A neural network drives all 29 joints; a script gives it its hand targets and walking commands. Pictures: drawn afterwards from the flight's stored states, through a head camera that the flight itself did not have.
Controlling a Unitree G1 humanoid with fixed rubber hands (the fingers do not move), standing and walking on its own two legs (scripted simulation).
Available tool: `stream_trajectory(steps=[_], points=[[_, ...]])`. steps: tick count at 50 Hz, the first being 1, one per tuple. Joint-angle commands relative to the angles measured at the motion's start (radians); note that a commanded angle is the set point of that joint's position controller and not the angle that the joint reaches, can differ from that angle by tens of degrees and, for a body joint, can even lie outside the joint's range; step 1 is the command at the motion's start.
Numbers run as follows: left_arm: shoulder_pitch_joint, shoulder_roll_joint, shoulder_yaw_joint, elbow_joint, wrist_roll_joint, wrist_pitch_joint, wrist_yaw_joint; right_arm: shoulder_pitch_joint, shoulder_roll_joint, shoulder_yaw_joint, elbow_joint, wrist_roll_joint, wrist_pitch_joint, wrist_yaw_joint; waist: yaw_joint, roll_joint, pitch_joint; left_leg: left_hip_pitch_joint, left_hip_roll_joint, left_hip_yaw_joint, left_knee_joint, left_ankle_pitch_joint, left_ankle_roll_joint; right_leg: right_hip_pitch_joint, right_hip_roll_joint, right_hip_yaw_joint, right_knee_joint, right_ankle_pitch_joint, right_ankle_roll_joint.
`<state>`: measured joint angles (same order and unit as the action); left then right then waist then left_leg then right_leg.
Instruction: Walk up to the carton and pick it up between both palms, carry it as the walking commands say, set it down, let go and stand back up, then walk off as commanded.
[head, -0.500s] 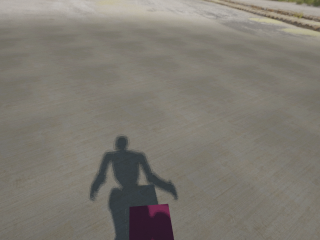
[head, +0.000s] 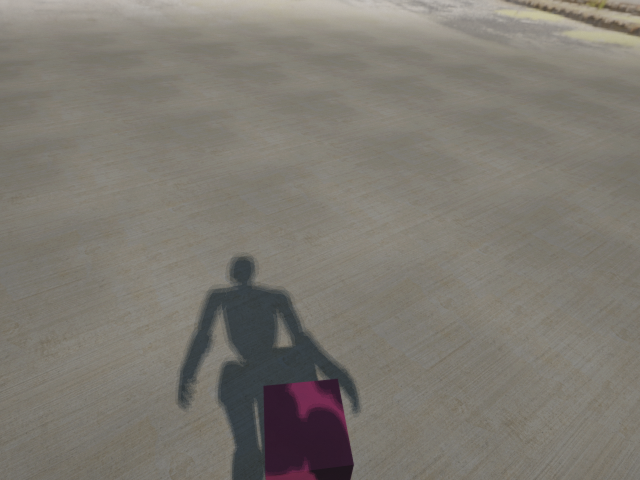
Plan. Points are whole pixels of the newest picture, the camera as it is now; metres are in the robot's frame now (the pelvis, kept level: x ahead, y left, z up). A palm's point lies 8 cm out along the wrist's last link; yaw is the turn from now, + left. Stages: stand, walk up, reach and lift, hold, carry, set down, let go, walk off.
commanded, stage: stand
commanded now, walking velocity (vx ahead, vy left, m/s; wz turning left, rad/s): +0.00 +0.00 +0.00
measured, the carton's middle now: (304, 449) +0.47 +0.03 -0.63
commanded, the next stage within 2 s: walk off in 0.86 s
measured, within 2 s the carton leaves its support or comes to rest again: neither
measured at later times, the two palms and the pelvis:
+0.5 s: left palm out of the picture +0.01 +0.29 -0.12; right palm out of the picture +0.02 -0.30 -0.12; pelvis -0.02 -0.01 +0.00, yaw +0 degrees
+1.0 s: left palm out of the picture +0.04 +0.29 -0.12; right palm out of the picture +0.04 -0.30 -0.11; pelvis -0.02 -0.01 +0.00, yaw +0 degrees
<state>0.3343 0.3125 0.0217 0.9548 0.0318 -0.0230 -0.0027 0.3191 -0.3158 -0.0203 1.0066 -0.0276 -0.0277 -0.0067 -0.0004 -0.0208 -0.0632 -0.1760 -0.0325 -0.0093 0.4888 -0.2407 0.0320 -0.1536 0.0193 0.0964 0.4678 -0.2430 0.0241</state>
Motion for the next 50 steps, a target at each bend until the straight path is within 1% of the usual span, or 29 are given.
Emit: stream_trajectory(steps=[1,5,7,8,9,11,12,14,15,16,17,18,19,23,24,26,27,28,30,31,33,38,39,41,45,46,47,49,50], points=[[-0.045,0.188,0.045,-0.064,-0.001,-0.029,0.013,-0.088,-0.225,-0.042,-0.071,0.011,-0.030,-0.018,0.015,0.038,0.170,-0.097,0.134,-0.213,-0.210,-0.100,0.013,-0.111,-0.081,0.094,-0.103,-0.059,-0.061],[-0.051,0.199,0.037,-0.052,-0.015,-0.017,0.009,-0.079,-0.264,-0.050,-0.033,0.012,-0.033,-0.014,0.004,0.002,0.117,-0.056,0.126,-0.182,-0.189,-0.078,0.009,-0.085,-0.085,0.093,-0.145,-0.001,-0.064],[-0.069,0.230,0.050,-0.017,-0.001,-0.022,0.014,-0.088,-0.210,-0.032,-0.042,0.018,-0.026,-0.007,-0.011,0.078,0.144,-0.044,0.135,-0.179,-0.192,-0.110,0.005,-0.125,-0.091,0.111,-0.127,-0.021,-0.072],[-0.085,0.241,0.041,-0.028,-0.009,-0.027,0.014,-0.086,-0.184,-0.033,-0.032,0.020,-0.021,-0.006,-0.001,0.046,0.191,-0.100,0.131,-0.175,-0.216,-0.135,0.006,-0.132,-0.080,0.100,-0.120,-0.018,-0.065],[-0.072,0.234,0.055,-0.026,-0.017,-0.019,0.015,-0.083,-0.237,-0.036,-0.033,0.016,-0.024,-0.006,0.011,0.095,0.196,-0.123,0.141,-0.192,-0.223,-0.176,0.015,-0.120,-0.080,0.087,-0.118,-0.015,-0.059],[-0.063,0.186,0.040,-0.006,0.003,-0.016,0.009,-0.096,-0.255,-0.037,-0.024,0.017,-0.021,-0.009,-0.006,-0.006,0.154,-0.088,0.136,-0.196,-0.224,-0.189,0.009,-0.123,-0.071,0.082,-0.122,-0.097,-0.065],[-0.038,0.190,0.036,-0.004,-0.016,-0.027,0.012,-0.089,-0.230,-0.032,-0.024,0.017,-0.023,-0.004,0.013,0.041,0.096,-0.060,0.138,-0.182,-0.189,-0.178,0.016,-0.080,-0.079,0.086,-0.113,-0.074,-0.066],[-0.050,0.212,0.028,0.019,-0.014,-0.024,0.009,-0.102,-0.216,-0.027,-0.022,0.006,-0.020,-0.005,-0.013,0.062,0.181,-0.103,0.142,-0.180,-0.214,-0.185,0.017,-0.147,-0.075,0.084,-0.112,-0.072,-0.061],[-0.075,0.205,0.026,0.012,-0.010,-0.025,0.005,-0.130,-0.204,-0.021,-0.025,0.007,-0.014,0.000,0.001,0.041,0.193,-0.116,0.131,-0.186,-0.216,-0.189,0.009,-0.148,-0.067,0.090,-0.126,-0.131,-0.065],[-0.034,0.245,0.040,0.015,-0.015,-0.027,0.011,-0.088,-0.183,-0.018,-0.001,0.015,-0.015,0.000,0.017,0.055,0.175,-0.095,0.123,-0.165,-0.197,-0.142,0.013,-0.104,-0.089,0.101,-0.143,-0.046,-0.067],[-0.050,0.223,0.029,0.028,-0.011,-0.026,0.009,-0.106,-0.205,-0.019,0.001,0.019,-0.019,-0.009,-0.006,0.070,0.165,-0.077,0.124,-0.175,-0.188,-0.100,0.012,-0.122,-0.093,0.103,-0.141,-0.077,-0.070],[-0.044,0.251,0.033,0.034,0.000,-0.019,0.010,-0.107,-0.253,-0.029,0.007,0.021,-0.015,-0.010,0.007,0.013,0.139,-0.063,0.126,-0.163,-0.177,-0.132,0.016,-0.112,-0.095,0.105,-0.163,-0.117,-0.065],[-0.096,0.272,0.041,0.012,0.005,-0.023,0.015,-0.161,-0.248,-0.029,-0.023,0.024,-0.013,-0.002,-0.017,-0.018,0.192,-0.100,0.130,-0.181,-0.182,-0.154,0.011,-0.162,-0.088,0.111,-0.157,-0.116,-0.066],[-0.093,0.222,0.028,0.036,-0.018,-0.031,0.009,-0.149,-0.247,-0.032,-0.002,0.019,-0.017,0.002,-0.001,0.027,0.127,-0.038,0.107,-0.148,-0.176,-0.139,0.014,-0.148,-0.099,0.122,-0.178,-0.158,-0.056],[-0.145,0.277,0.042,0.010,-0.018,-0.025,0.011,-0.177,-0.234,-0.028,-0.002,0.013,-0.017,0.002,-0.008,-0.021,0.150,-0.084,0.110,-0.146,-0.191,-0.206,0.006,-0.144,-0.086,0.105,-0.195,-0.181,-0.055],[-0.123,0.238,0.040,0.046,-0.012,-0.028,0.017,-0.139,-0.176,-0.016,0.018,0.017,-0.022,0.005,0.001,0.044,0.160,-0.063,0.119,-0.162,-0.206,-0.131,0.015,-0.110,-0.107,0.122,-0.172,-0.128,-0.074],[-0.162,0.231,0.031,0.015,-0.020,-0.029,0.006,-0.153,-0.203,-0.015,-0.003,0.011,-0.023,0.006,-0.011,-0.040,0.094,-0.022,0.114,-0.139,-0.153,-0.071,-0.004,-0.125,-0.105,0.117,-0.191,-0.146,-0.064],[-0.089,0.252,0.032,0.051,-0.024,-0.032,0.009,-0.136,-0.235,-0.020,0.034,0.025,-0.024,0.007,0.002,0.021,0.150,-0.024,0.116,-0.160,-0.165,-0.059,0.012,-0.153,-0.114,0.117,-0.197,-0.125,-0.067],[-0.133,0.231,0.029,0.067,-0.019,-0.018,0.006,-0.125,-0.231,-0.022,0.033,0.018,-0.015,0.003,-0.022,-0.037,0.179,-0.039,0.107,-0.137,-0.167,-0.058,-0.004,-0.151,-0.094,0.099,-0.189,-0.101,-0.059],[-0.100,0.218,0.022,0.044,-0.021,-0.029,0.013,-0.112,-0.220,-0.017,0.037,0.011,-0.020,0.002,0.001,0.004,0.115,-0.036,0.124,-0.163,-0.174,-0.065,0.016,-0.071,-0.107,0.106,-0.173,-0.073,-0.075],[-0.130,0.269,0.036,0.061,-0.017,-0.021,0.017,-0.137,-0.235,-0.011,0.044,0.014,-0.021,0.009,-0.006,0.064,0.138,-0.037,0.123,-0.154,-0.201,-0.104,0.009,-0.108,-0.102,0.092,-0.163,-0.087,-0.060],[-0.160,0.229,0.029,0.050,-0.017,-0.017,0.008,-0.184,-0.218,-0.010,0.009,0.021,-0.012,0.009,0.005,0.053,0.145,-0.108,0.136,-0.165,-0.211,-0.203,0.008,-0.077,-0.102,0.097,-0.165,-0.111,-0.062],[-0.150,0.237,0.020,0.066,-0.012,-0.024,0.012,-0.162,-0.227,-0.005,0.028,0.021,-0.011,0.004,0.000,-0.038,0.115,-0.072,0.129,-0.160,-0.206,-0.137,0.004,-0.080,-0.101,0.070,-0.164,-0.122,-0.055],[-0.141,0.239,0.030,0.076,-0.020,-0.018,0.015,-0.159,-0.270,-0.025,0.036,0.014,-0.021,-0.006,-0.006,0.029,0.120,-0.044,0.119,-0.164,-0.193,-0.087,0.009,-0.075,-0.098,0.091,-0.175,-0.065,-0.066],[-0.217,0.267,0.036,0.060,-0.023,-0.027,0.007,-0.175,-0.228,-0.015,0.043,0.017,-0.022,0.005,0.000,0.015,0.116,-0.022,0.122,-0.142,-0.199,-0.026,0.005,-0.096,-0.103,0.100,-0.161,-0.039,-0.056],[-0.201,0.267,0.038,0.070,-0.028,-0.022,0.016,-0.212,-0.255,-0.022,0.045,0.017,-0.028,0.001,0.007,0.085,0.135,-0.051,0.148,-0.175,-0.200,-0.047,0.018,-0.078,-0.120,0.105,-0.168,-0.024,-0.077],[-0.199,0.238,0.028,0.079,-0.019,-0.020,0.013,-0.199,-0.232,-0.020,0.041,0.018,-0.027,0.008,-0.002,-0.014,0.101,-0.056,0.136,-0.168,-0.217,-0.061,0.010,-0.058,-0.117,0.086,-0.164,-0.035,-0.072],[-0.229,0.226,0.024,0.060,-0.027,-0.018,0.011,-0.242,-0.235,-0.022,0.046,0.019,-0.025,0.003,0.018,0.070,0.059,-0.005,0.131,-0.148,-0.183,0.037,-0.001,-0.042,-0.111,0.081,-0.148,0.048,-0.070],[-0.178,0.230,0.021,0.082,-0.020,-0.016,0.005,-0.180,-0.204,-0.006,0.052,0.021,-0.021,0.000,-0.007,0.024,0.024,0.008,0.141,-0.134,-0.190,-0.002,-0.001,-0.037,-0.104,0.067,-0.151,0.052,-0.062]])
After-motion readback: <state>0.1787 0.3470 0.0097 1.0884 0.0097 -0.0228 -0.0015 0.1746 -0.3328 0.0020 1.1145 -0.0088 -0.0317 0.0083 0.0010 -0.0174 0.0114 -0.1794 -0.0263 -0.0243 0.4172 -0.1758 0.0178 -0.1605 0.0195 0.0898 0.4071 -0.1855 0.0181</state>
